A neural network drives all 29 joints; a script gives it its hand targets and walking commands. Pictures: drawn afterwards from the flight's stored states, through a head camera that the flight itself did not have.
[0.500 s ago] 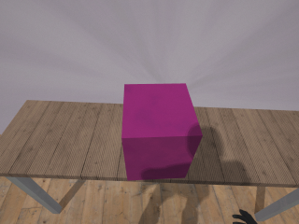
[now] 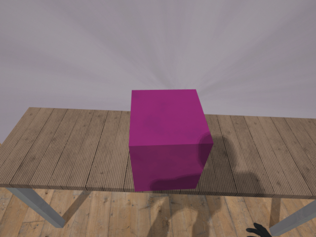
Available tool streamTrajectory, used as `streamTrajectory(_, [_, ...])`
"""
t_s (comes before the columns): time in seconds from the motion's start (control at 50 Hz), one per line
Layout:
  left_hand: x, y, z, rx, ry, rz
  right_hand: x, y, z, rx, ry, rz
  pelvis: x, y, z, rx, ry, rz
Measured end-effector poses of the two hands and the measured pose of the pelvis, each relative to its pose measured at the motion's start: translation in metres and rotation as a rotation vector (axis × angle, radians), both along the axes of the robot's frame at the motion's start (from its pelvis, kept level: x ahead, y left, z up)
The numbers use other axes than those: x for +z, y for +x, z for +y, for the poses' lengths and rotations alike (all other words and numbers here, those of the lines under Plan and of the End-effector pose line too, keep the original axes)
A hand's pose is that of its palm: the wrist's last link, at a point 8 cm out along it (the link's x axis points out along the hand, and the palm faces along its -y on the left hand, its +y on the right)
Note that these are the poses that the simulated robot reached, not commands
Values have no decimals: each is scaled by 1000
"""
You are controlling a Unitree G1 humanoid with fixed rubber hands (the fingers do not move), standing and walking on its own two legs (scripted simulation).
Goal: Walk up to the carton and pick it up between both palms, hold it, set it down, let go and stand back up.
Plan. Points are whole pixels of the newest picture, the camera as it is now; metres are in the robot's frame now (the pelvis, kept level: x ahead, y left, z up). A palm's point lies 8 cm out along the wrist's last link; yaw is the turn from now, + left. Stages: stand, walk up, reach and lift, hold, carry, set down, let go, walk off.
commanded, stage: stand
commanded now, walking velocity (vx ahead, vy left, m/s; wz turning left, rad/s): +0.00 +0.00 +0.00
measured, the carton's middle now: (164, 141) +0.40 -0.01 -0.01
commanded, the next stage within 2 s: none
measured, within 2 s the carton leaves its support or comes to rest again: neither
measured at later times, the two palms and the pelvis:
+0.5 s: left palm out of the picture +0.04 +0.26 -0.13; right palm out of the picture +0.11 -0.28 -0.09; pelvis +0.00 +0.00 +0.00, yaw +0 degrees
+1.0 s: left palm out of the picture +0.03 +0.26 -0.13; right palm out of the picture +0.10 -0.28 -0.09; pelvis -0.01 +0.00 +0.00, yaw +0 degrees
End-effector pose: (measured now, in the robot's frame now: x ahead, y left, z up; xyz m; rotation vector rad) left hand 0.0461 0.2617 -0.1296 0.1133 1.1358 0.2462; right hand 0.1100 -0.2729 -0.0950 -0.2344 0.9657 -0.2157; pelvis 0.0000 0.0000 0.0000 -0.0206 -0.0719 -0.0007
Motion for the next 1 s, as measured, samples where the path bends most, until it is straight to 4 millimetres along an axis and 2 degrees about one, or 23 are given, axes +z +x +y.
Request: streamTrajectory(1.0, [-2, -13, 2, 8, 3, 21, 1, -7, -4, -2, -10, -7, 0, -6, 0, 0, 0, -15])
